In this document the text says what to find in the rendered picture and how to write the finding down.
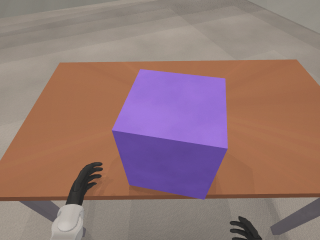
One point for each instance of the robot left hand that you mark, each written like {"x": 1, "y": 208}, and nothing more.
{"x": 81, "y": 185}

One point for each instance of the table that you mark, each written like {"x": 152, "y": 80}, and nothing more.
{"x": 273, "y": 135}

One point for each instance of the robot right hand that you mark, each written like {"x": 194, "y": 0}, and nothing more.
{"x": 249, "y": 231}

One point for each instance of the left robot forearm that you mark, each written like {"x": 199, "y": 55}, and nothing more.
{"x": 69, "y": 223}

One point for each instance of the carton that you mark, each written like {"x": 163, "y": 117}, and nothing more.
{"x": 171, "y": 133}

